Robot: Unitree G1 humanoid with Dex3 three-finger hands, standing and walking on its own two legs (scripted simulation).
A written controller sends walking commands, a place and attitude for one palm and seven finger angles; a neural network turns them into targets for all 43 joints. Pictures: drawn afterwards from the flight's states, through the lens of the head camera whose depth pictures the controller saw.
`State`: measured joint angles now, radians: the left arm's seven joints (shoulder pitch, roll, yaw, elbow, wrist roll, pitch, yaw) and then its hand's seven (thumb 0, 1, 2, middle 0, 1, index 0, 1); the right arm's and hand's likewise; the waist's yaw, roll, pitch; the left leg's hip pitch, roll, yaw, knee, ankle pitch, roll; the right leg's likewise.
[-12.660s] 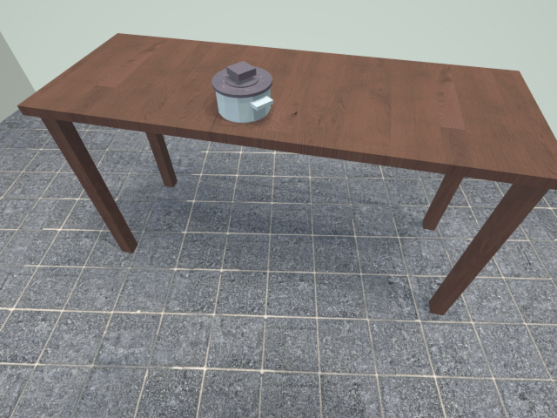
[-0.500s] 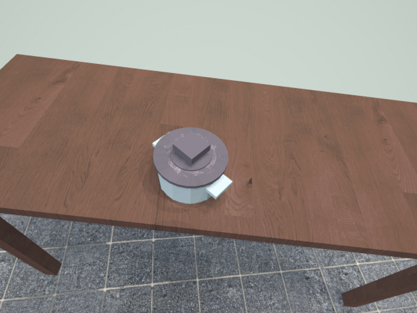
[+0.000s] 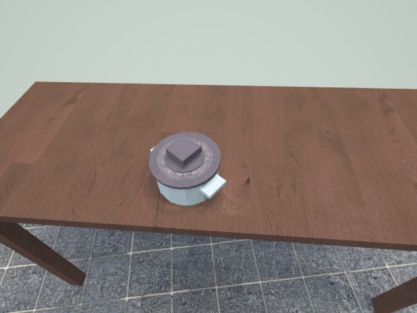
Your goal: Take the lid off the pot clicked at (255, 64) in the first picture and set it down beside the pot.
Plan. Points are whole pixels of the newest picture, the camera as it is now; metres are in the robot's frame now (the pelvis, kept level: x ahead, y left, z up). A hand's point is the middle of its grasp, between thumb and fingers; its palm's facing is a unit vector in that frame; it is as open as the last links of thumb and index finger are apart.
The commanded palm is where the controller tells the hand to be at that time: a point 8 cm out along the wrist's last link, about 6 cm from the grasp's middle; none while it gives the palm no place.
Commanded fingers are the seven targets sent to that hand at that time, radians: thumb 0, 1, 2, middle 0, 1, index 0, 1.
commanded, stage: look again from close up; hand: left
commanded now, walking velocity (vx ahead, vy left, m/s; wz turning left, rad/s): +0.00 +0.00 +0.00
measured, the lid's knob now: (183, 150) +0.42 +0.08 +0.08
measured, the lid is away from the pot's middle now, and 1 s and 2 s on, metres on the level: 0.00 0.00 0.00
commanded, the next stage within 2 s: lift the closed hand beside the body in 0.38 s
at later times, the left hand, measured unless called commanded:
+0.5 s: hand out of the picture +0.00 +0.16 -0.17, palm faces +0.00 -0.98 -0.22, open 7.4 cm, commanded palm +0.09 +0.21 -0.06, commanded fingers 0.00 0.90 0.90 -0.29 -0.40 -0.29 -0.40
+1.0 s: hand out of the picture +0.09 +0.20 -0.02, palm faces +0.26 -0.92 -0.28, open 3.4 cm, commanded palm +0.06 +0.24 +0.02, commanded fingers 0.00 0.90 0.90 -1.30 -1.50 -1.30 -1.50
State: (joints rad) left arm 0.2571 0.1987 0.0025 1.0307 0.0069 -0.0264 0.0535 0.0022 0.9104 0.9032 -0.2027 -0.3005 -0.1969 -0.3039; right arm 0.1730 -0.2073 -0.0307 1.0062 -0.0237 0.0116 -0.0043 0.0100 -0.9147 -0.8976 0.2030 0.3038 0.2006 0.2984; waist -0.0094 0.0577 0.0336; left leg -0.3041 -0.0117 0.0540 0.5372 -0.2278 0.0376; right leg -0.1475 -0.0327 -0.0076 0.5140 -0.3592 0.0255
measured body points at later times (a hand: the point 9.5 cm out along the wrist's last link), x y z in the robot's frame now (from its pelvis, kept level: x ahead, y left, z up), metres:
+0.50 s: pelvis -0.01 -0.01 +0.00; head +0.01 -0.02 +0.45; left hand +0.00 +0.21 -0.15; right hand +0.02 -0.25 -0.16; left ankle +0.04 +0.09 -0.73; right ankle -0.05 -0.14 -0.73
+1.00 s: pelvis -0.03 -0.02 +0.00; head -0.04 -0.02 +0.45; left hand +0.08 +0.25 +0.00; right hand +0.18 -0.24 -0.06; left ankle +0.04 +0.09 -0.73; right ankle -0.05 -0.14 -0.73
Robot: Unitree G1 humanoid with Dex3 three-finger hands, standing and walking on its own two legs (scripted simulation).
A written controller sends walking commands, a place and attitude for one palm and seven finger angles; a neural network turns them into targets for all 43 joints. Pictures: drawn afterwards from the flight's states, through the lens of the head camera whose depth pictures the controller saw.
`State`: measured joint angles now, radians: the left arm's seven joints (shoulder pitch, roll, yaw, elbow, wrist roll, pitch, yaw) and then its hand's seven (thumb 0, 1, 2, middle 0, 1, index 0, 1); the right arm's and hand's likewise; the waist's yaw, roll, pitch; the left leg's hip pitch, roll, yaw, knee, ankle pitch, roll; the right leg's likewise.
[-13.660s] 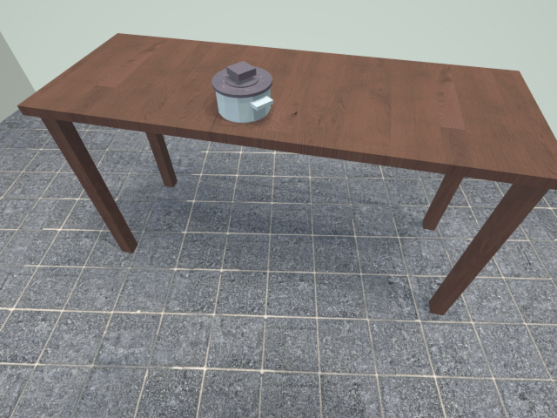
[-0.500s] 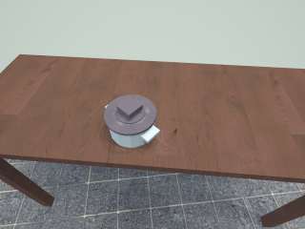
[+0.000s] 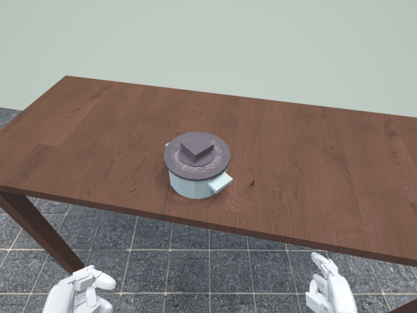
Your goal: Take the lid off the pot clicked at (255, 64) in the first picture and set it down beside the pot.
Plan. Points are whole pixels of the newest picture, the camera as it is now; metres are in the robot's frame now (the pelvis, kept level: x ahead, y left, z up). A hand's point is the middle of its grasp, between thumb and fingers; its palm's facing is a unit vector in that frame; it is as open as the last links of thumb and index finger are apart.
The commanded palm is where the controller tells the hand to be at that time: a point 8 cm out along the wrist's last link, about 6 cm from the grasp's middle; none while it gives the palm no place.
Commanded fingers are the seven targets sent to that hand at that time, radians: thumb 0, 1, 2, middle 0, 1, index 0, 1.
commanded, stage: lift the closed hand beside the body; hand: left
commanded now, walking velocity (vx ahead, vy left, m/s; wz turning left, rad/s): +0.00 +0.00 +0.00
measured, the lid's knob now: (197, 146) +0.45 +0.08 +0.08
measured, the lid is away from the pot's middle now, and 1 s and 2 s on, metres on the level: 0.00 0.00 0.00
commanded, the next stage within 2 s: raise the hand higher, near the body in 0.10 s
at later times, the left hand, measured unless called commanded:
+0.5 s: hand (78, 276) +0.16 +0.24 +0.04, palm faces +0.24 -0.89 -0.38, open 3.1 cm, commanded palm +0.11 +0.27 +0.08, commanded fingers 0.00 0.90 0.90 -1.30 -1.50 -1.30 -1.50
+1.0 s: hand (81, 237) +0.19 +0.23 +0.11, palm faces +0.29 -0.86 -0.42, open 3.1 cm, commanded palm +0.15 +0.26 +0.14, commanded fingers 0.00 0.90 0.90 -1.30 -1.50 -1.30 -1.50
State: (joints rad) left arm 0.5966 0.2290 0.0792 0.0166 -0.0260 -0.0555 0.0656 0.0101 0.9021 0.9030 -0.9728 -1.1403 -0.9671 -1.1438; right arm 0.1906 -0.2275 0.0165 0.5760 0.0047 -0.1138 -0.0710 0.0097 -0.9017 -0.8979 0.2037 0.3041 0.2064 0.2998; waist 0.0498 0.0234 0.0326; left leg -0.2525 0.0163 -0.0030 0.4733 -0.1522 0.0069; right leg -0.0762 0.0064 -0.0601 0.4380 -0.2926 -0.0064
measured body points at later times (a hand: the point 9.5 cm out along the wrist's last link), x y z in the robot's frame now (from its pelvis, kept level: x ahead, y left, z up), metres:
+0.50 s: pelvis +0.02 +0.01 +0.00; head +0.01 +0.00 +0.45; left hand +0.14 +0.28 +0.07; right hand +0.22 -0.21 -0.07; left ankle +0.07 +0.11 -0.74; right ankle -0.03 -0.11 -0.74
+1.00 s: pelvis +0.03 +0.00 +0.00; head +0.01 -0.02 +0.45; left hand +0.17 +0.27 +0.13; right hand +0.22 -0.22 -0.07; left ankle +0.07 +0.11 -0.74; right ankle -0.03 -0.11 -0.74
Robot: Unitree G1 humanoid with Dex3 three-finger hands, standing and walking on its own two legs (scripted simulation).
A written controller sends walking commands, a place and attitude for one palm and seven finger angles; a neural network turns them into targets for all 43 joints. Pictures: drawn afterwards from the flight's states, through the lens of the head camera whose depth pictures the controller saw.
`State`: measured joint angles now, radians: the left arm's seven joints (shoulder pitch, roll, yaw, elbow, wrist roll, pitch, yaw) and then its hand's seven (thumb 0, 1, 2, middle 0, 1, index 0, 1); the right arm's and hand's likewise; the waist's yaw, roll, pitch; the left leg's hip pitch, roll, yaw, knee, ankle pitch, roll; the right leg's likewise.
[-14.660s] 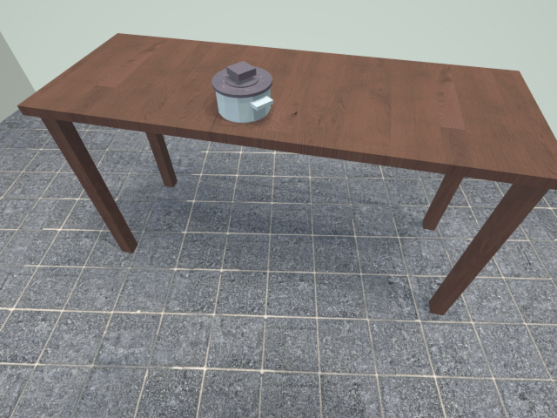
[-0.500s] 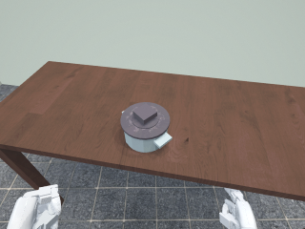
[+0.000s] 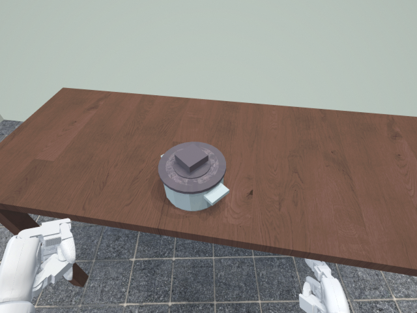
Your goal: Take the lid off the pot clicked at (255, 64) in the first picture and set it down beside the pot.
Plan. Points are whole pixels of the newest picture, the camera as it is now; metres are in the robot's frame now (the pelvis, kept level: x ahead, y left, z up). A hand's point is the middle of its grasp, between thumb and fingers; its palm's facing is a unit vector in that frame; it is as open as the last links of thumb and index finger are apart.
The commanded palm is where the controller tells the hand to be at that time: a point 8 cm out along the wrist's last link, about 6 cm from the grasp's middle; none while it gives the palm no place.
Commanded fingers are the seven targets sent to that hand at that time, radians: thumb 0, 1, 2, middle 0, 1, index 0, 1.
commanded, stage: reach forward and open the fingers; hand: left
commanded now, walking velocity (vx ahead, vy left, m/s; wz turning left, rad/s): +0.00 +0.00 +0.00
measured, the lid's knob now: (191, 157) +0.42 +0.10 +0.08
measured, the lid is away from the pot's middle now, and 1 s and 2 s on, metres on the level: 0.00 0.00 0.00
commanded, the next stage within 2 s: move the open hand above the knob in 1.18 s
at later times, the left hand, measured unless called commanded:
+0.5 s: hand (54, 250) +0.17 +0.27 +0.10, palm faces -0.24 -0.07 -0.97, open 3.5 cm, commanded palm +0.17 +0.26 +0.17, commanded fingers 0.00 0.22 1.23 -1.05 -0.72 -1.05 -0.72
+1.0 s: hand (56, 210) +0.22 +0.28 +0.13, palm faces -0.14 -0.03 -0.99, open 9.2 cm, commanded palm +0.21 +0.28 +0.20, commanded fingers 0.00 -0.31 1.45 -0.83 -0.08 -0.83 -0.08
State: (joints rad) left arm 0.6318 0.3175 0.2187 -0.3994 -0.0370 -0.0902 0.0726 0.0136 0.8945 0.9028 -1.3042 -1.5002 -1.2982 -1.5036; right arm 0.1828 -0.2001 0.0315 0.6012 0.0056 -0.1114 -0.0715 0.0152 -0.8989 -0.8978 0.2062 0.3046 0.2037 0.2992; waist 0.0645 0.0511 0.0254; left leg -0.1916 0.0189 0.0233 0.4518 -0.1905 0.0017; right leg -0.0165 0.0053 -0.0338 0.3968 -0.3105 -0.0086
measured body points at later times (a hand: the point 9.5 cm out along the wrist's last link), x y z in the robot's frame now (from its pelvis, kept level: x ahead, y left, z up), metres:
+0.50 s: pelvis -0.02 +0.00 -0.01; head -0.02 -0.05 +0.44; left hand +0.18 +0.27 +0.15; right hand +0.21 -0.21 -0.10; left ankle +0.04 +0.12 -0.74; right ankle -0.06 -0.11 -0.74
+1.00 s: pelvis -0.05 +0.03 +0.00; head -0.03 +0.00 +0.45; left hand +0.23 +0.28 +0.18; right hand +0.17 -0.18 -0.10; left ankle +0.04 +0.12 -0.74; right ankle -0.06 -0.11 -0.74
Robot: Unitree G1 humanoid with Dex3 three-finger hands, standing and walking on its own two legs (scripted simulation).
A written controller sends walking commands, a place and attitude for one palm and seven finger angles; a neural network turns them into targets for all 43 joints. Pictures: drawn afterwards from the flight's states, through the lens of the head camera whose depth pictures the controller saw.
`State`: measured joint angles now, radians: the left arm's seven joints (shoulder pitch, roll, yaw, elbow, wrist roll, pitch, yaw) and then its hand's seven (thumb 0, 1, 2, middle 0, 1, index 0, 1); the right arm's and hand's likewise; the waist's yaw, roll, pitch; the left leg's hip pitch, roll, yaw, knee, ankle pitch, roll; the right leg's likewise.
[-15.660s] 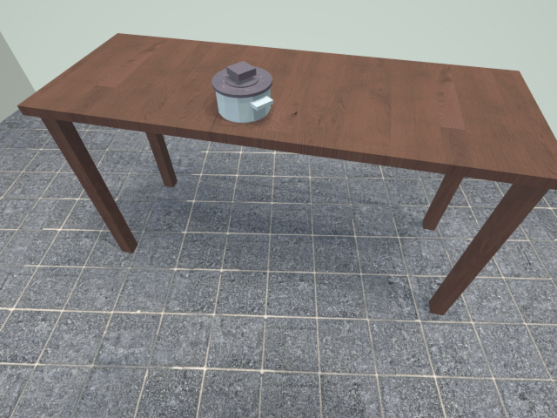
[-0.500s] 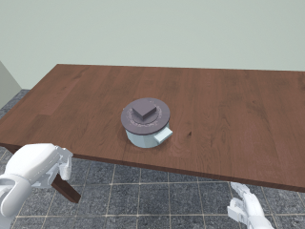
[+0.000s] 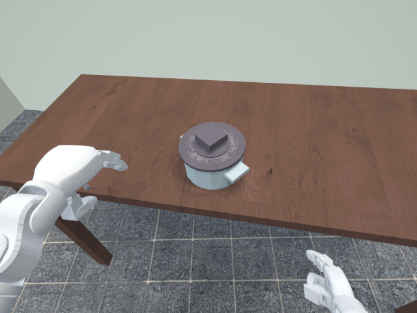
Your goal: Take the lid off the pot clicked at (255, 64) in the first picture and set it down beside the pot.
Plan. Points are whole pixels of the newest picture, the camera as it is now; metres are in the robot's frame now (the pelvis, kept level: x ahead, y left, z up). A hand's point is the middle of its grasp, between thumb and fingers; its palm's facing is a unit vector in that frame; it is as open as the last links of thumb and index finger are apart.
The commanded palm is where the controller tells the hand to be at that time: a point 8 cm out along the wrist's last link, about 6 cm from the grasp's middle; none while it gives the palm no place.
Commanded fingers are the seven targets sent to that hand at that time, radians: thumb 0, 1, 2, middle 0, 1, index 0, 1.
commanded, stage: reach forward and open the fingers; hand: left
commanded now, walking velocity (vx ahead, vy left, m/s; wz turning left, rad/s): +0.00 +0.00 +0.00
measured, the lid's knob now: (211, 136) +0.46 +0.06 +0.08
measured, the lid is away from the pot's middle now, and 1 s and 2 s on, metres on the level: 0.00 0.00 0.00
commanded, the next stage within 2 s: move the open hand above the knob in 0.18 s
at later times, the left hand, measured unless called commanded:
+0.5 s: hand (102, 167) +0.31 +0.23 +0.15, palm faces -0.16 -0.02 -0.99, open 10.1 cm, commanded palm +0.29 +0.21 +0.22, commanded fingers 0.00 -0.32 1.48 -0.84 -0.08 -0.84 -0.08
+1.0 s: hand (143, 150) +0.36 +0.17 +0.14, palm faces -0.19 -0.03 -0.98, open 10.1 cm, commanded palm +0.34 +0.16 +0.22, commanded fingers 0.00 -0.32 1.48 -0.84 -0.08 -0.84 -0.08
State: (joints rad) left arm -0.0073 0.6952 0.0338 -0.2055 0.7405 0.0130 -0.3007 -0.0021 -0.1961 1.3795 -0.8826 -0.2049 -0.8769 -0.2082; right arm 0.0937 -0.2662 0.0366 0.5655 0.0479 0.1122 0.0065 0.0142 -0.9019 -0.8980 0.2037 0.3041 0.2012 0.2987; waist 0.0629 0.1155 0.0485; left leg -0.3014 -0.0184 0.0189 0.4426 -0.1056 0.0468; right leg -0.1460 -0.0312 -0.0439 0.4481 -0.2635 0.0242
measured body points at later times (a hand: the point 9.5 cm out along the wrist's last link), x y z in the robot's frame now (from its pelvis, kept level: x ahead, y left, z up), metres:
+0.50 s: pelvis +0.00 -0.01 +0.00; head +0.00 -0.04 +0.45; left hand +0.31 +0.23 +0.20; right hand +0.22 -0.21 -0.09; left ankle +0.09 +0.09 -0.74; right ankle -0.01 -0.14 -0.74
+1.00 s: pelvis +0.01 -0.02 +0.00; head +0.02 -0.07 +0.45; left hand +0.36 +0.17 +0.20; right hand +0.22 -0.24 -0.10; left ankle +0.09 +0.09 -0.74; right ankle -0.01 -0.14 -0.74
